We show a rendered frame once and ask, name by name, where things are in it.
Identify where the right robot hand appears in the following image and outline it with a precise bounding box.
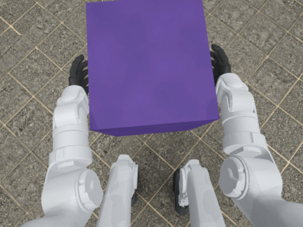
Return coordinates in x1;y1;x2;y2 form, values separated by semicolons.
210;44;231;87

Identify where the left robot forearm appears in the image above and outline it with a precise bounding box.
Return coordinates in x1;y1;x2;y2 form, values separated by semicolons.
41;85;93;203

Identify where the right robot upper arm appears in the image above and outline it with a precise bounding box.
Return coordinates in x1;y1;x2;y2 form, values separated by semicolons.
218;155;303;227

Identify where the carton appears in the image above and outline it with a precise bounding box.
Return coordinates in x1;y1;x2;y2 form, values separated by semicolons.
86;0;220;137

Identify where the robot left foot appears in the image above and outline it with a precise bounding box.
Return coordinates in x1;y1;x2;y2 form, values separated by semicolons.
131;163;139;206

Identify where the left robot upper arm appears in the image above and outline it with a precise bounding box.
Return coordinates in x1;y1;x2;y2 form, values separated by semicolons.
20;168;103;227

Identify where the right robot forearm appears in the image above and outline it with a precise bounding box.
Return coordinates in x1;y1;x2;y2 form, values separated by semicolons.
215;73;277;167

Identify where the left robot thigh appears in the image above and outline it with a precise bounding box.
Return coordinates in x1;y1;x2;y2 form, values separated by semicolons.
96;160;138;227

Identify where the left robot hand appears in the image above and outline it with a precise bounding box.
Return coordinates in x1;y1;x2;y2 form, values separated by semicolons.
68;54;89;95

